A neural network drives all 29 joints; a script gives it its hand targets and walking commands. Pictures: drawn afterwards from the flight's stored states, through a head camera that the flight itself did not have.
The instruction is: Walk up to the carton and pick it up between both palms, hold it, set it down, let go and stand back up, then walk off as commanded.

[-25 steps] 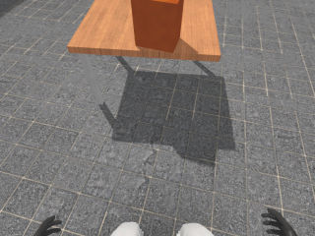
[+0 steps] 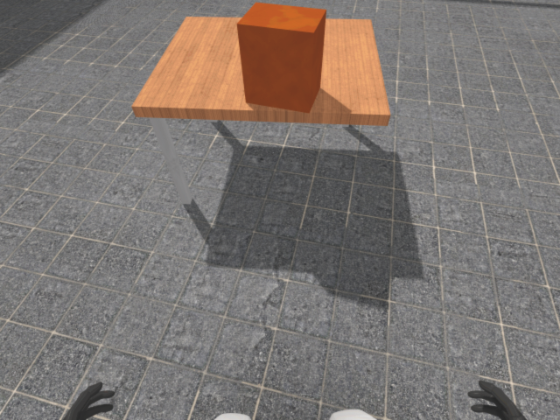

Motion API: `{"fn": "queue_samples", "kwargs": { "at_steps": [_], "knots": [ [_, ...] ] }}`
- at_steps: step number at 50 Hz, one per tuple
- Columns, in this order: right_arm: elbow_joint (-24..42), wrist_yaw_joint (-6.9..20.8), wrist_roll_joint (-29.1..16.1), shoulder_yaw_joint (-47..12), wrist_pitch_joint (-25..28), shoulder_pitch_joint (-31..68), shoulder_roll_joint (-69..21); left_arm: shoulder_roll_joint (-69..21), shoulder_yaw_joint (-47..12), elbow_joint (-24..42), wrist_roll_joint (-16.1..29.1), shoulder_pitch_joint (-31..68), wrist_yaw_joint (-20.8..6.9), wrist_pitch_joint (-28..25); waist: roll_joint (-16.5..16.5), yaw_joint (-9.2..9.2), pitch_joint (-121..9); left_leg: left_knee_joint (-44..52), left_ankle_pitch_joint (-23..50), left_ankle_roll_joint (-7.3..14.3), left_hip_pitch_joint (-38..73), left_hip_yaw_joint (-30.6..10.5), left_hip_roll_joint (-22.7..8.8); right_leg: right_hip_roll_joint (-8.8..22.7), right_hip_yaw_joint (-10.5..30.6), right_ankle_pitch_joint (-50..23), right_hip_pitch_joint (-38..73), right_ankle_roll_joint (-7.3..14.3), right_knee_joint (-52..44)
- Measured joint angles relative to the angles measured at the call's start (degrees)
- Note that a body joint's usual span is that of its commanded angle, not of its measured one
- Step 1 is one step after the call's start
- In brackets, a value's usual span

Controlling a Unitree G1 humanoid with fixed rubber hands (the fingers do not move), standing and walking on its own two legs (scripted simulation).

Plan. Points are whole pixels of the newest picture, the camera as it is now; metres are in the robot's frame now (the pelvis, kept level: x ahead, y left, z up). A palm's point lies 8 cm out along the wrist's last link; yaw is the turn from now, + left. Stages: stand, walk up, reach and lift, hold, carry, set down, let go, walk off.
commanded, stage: stand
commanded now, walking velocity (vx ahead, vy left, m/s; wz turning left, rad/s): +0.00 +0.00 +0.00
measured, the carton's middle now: (283, 59) +1.13 -0.02 -0.07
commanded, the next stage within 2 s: none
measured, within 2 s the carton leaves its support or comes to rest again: neither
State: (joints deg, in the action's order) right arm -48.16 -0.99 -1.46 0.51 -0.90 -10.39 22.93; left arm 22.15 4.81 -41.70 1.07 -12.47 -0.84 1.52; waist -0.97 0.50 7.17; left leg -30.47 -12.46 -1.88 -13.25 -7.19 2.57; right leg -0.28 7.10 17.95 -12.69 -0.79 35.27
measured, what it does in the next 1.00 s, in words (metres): stands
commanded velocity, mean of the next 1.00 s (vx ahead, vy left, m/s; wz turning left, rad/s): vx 0.00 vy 0.00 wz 0.00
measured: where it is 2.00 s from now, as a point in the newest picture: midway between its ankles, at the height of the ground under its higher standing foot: outside the picture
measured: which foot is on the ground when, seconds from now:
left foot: down 0.00-1.00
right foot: down 0.00-1.00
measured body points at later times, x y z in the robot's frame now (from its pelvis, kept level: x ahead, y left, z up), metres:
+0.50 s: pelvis +0.01 +0.00 +0.00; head +0.04 +0.00 +0.45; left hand +0.14 +0.31 -0.09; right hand +0.14 -0.31 -0.10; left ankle +0.06 +0.15 -0.73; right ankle +0.03 -0.14 -0.73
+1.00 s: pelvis +0.02 +0.00 +0.00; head +0.04 +0.00 +0.45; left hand +0.14 +0.31 -0.09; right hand +0.14 -0.31 -0.10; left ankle +0.06 +0.15 -0.73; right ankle +0.03 -0.14 -0.73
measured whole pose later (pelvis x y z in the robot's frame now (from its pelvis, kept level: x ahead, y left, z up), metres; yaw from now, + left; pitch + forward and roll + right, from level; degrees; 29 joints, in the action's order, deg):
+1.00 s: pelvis +0.02 +0.00 +0.00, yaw +0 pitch -3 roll +1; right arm -49.7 -0.1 -1.5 0.5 0.1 -7.5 22.8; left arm 22.2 4.5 -42.5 1.0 -12.3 -0.2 0.1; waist -1.9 0.4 5.3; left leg -27.5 -11.6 -1.9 -13.1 -7.1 2.5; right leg 0.1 7.1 17.0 -12.7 -1.2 32.5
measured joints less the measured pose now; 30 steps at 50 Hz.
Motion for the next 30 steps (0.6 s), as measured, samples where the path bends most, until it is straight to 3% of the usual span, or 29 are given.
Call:
{"fn": "queue_samples", "kwargs": {
  "at_steps": [30],
  "knots": [
    [-0.7, 0.7, 0.0, 0.0, 1.0, 2.9, -0.1, 0.0, -0.3, -0.6, 0.0, 0.2, 0.7, -1.4, -1.1, -0.06, -1.5, 2.5, 0.7, 0.0, 0.0, 0.1, 0.0, 0.4, 0.1, -0.9, 0.0, -0.4, -2.5]
  ]
}}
